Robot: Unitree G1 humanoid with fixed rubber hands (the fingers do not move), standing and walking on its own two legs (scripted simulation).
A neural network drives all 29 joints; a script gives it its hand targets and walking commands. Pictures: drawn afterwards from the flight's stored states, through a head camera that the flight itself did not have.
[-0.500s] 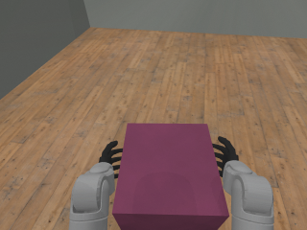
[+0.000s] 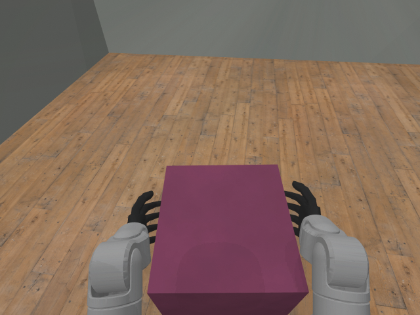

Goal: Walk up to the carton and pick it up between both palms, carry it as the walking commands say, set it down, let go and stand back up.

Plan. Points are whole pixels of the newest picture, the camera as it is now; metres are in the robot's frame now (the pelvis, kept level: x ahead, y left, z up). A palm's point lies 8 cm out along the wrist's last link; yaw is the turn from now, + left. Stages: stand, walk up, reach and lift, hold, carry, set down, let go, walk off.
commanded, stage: carry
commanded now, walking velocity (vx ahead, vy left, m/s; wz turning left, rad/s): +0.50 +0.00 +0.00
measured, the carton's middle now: (222, 250) +0.26 -0.01 +0.03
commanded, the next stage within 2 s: none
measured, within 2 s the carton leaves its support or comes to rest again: neither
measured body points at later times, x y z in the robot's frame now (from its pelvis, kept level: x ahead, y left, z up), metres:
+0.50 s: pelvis +0.23 +0.03 +0.01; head +0.24 +0.04 +0.46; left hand +0.51 +0.18 +0.07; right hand +0.52 -0.12 +0.09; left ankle +0.20 +0.12 -0.73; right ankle +0.24 -0.10 -0.70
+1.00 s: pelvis +0.45 +0.04 +0.01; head +0.49 +0.05 +0.46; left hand +0.73 +0.20 +0.07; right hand +0.76 -0.09 +0.08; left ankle +0.46 +0.12 -0.73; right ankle +0.39 -0.08 -0.72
